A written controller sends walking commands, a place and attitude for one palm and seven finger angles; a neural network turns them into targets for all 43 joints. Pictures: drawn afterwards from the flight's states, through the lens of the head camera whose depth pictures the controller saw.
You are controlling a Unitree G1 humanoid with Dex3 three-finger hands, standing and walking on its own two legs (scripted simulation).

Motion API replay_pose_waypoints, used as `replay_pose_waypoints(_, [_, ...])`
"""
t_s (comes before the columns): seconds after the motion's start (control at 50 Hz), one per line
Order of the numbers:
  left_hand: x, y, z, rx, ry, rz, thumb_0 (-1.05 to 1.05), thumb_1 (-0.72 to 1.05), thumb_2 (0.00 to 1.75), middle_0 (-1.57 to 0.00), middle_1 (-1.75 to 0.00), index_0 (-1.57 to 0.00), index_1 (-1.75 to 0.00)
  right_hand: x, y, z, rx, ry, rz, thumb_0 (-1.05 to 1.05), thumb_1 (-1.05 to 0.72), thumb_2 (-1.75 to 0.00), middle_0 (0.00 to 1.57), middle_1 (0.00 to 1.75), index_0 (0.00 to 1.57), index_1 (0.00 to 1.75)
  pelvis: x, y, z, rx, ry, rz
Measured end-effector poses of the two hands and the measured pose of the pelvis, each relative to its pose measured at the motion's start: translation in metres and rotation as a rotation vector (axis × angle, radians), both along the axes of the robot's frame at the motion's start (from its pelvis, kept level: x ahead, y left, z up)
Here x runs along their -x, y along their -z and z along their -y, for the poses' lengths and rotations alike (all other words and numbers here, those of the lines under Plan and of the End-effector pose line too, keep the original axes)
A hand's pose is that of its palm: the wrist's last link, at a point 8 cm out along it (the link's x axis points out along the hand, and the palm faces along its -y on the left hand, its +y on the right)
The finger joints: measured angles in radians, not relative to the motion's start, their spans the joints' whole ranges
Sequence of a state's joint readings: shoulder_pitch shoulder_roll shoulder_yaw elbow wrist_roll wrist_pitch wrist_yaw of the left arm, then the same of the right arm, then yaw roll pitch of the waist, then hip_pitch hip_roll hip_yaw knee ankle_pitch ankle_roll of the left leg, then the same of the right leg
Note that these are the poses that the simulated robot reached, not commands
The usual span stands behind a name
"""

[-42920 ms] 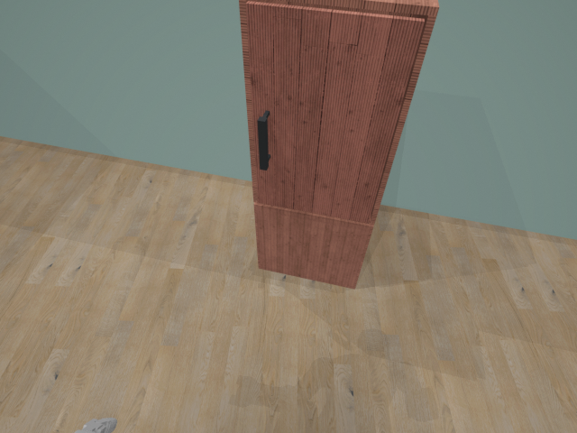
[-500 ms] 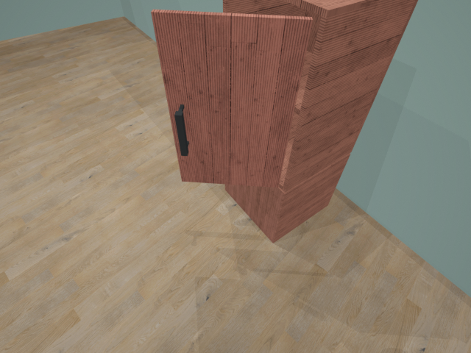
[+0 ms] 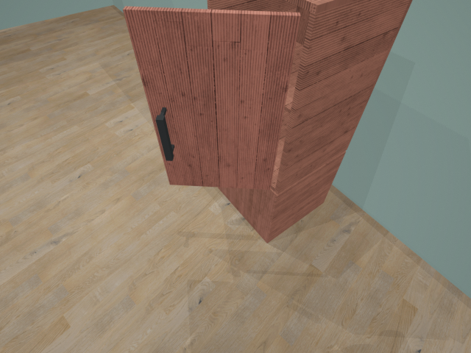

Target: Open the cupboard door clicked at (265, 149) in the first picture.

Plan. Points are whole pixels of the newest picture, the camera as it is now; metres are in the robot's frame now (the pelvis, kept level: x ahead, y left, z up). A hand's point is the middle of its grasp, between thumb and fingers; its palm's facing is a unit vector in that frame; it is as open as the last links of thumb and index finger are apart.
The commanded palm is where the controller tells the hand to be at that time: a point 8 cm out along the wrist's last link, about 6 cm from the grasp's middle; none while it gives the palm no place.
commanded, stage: look again from close up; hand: left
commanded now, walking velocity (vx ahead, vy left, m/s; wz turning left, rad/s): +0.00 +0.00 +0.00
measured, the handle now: (166, 134) +0.68 +0.24 -0.08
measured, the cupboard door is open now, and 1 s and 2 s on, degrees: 50 50 50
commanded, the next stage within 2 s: shuffle to correct the standing spot in 0.02 s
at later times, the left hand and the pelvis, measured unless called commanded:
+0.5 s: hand out of the picture +0.00 +0.21 -0.20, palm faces +0.05 -0.98 -0.18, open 7.4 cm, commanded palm none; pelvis +0.07 +0.03 -0.02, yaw +0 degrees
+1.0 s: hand (154, 290) +0.27 +0.20 -0.18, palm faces +0.02 -0.98 -0.21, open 7.3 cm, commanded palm none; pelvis +0.18 +0.02 -0.02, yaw +3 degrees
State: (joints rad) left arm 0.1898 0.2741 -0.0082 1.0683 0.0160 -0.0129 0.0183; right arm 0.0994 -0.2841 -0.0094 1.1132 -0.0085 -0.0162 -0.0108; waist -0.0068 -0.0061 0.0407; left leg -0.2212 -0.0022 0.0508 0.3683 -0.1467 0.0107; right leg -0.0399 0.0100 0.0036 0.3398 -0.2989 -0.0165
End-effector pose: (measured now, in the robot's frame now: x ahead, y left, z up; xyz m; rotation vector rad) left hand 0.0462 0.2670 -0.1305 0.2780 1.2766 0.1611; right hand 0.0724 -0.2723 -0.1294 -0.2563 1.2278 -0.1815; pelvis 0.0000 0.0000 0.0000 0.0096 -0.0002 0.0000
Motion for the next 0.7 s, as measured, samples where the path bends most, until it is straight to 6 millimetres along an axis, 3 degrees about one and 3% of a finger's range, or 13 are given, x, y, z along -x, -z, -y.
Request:
replay_pose_waypoints(0.12, [-0.024,-0.002,0.008,0.003,0.014,0.05,0.0,0.91,0.9,-0.2,-0.3,-0.2,-0.3,-0.006,0.002,-0.002,-0.014,0.006,0.008,0.01,-0.91,-0.9,0.21,0.29,0.21,0.3,-0.007,0.0,0.004,-0.003,0.003,0.003])
replay_pose_waypoints(0.24, [-0.026,0.0,0.017,0.016,0.003,0.048,0.0,0.91,0.9,-0.2,-0.3,-0.2,-0.3,0.002,0.009,-0.008,-0.037,0.01,-0.021,0.01,-0.91,-0.9,0.2,0.29,0.2,0.3,-0.014,0.002,0.006,-0.003,0.003,0.008])
replay_pose_waypoints(0.38, [0.009,0.019,0.022,0.071,-0.082,-0.049,0.0,0.91,0.9,-0.2,-0.3,-0.2,-0.3,0.016,0.022,-0.026,-0.051,0.011,-0.124,0.01,-0.91,-0.9,0.2,0.29,0.2,0.3,-0.039,0.011,-0.004,0.02,-0.008,0.017])
replay_pose_waypoints(0.48, [0.043,0.035,0.013,0.106,-0.138,-0.203,0.0,0.91,0.9,-0.2,-0.3,-0.2,-0.3,0.0,0.025,-0.047,-0.036,0.026,-0.138,0.01,-0.91,-0.9,0.2,0.29,0.2,0.3,-0.065,0.02,-0.025,0.008,-0.003,0.031])
replay_pose_waypoints(0.52, [0.047,0.036,0.007,0.117,-0.14,-0.271,0.0,0.91,0.9,-0.2,-0.3,-0.2,-0.3,-0.005,0.024,-0.056,-0.031,0.042,-0.112,0.01,-0.91,-0.9,0.2,0.29,0.2,0.3,-0.073,0.021,-0.034,0.002,0.014,0.033])
replay_pose_waypoints(0.6, [0.023,0.027,-0.004,0.116,-0.121,-0.285,0.01,0.91,0.9,-0.2,-0.3,-0.2,-0.3,0.003,0.017,-0.078,-0.051,0.084,-0.138,0.01,-0.91,-0.9,0.2,0.29,0.2,0.3,-0.088,0.012,-0.044,0.0,0.021,0.026])
replay_pose_waypoints(0.7, [-0.04,0.019,-0.008,0.124,-0.106,-0.168,0.01,0.91,0.9,-0.2,-0.3,-0.19,-0.3,0.013,0.011,-0.106,-0.106,0.108,-0.233,0.01,-0.91,-0.9,0.2,0.29,0.2,0.3,-0.11,0.003,-0.048,-0.003,0.013,0.007])
